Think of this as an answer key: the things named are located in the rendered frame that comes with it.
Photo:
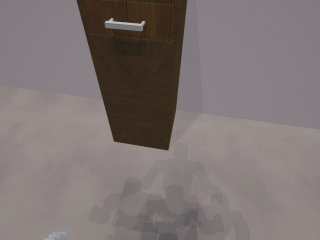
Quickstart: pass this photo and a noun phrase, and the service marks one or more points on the handle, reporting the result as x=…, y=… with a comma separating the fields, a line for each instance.
x=111, y=24

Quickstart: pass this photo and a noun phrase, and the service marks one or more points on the cabinet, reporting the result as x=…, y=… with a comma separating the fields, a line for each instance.
x=139, y=79

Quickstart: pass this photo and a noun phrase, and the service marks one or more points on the drawer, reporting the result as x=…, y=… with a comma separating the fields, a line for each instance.
x=158, y=17

